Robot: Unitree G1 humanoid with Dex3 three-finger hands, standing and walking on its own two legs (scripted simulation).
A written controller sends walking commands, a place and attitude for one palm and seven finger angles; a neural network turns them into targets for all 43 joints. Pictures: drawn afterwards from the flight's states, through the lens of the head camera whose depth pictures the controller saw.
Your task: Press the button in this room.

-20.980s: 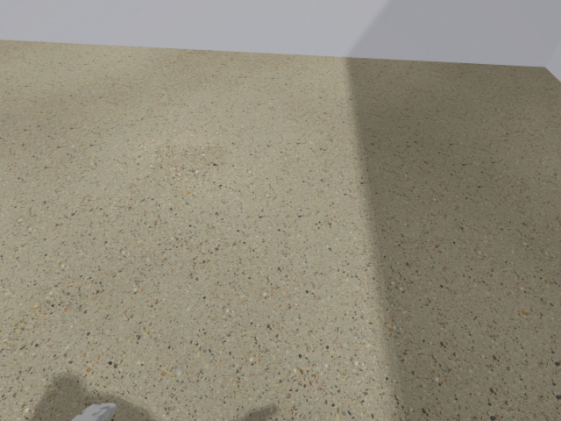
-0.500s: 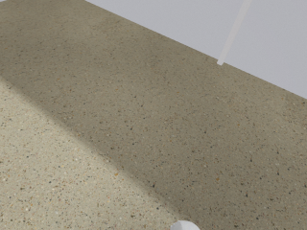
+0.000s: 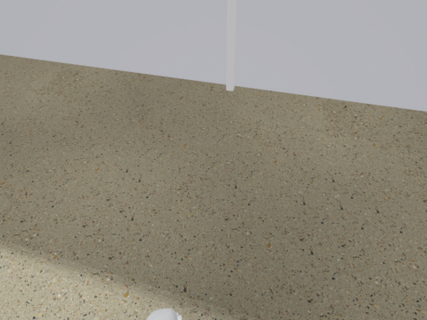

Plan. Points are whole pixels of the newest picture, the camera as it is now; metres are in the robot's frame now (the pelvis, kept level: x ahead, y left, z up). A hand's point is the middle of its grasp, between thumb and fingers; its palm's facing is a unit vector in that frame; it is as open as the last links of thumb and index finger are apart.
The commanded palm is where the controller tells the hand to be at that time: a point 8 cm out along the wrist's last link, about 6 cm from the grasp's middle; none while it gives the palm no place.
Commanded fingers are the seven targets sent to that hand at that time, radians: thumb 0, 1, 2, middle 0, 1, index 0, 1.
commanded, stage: turn or walk to find it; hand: left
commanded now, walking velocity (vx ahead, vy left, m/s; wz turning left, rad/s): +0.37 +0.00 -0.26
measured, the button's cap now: out of the picture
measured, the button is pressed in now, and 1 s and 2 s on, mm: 0 0 0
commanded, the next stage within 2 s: stand and wait in 1.74 s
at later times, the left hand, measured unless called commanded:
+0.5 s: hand (115, 287) +0.23 +0.25 -0.18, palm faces -0.10 -0.98 -0.16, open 7.3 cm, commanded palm none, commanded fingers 0.00 0.90 0.90 -0.20 -0.30 -0.20 -0.30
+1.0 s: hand (195, 175) +0.56 +0.09 -0.17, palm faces -0.27 -0.95 -0.15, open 7.3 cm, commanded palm none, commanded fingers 0.00 0.90 0.90 -0.20 -0.30 -0.20 -0.30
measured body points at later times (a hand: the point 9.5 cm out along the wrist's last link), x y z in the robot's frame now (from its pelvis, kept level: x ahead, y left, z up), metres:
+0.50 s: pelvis +0.20 +0.07 +0.00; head +0.22 +0.09 +0.45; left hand +0.23 +0.31 -0.17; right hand +0.24 -0.18 -0.14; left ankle +0.25 +0.14 -0.74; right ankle +0.14 -0.07 -0.63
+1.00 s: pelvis +0.40 -0.03 -0.02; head +0.43 -0.05 +0.43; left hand +0.57 +0.14 -0.16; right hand +0.23 -0.18 -0.17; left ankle +0.29 +0.13 -0.66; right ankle +0.45 -0.13 -0.74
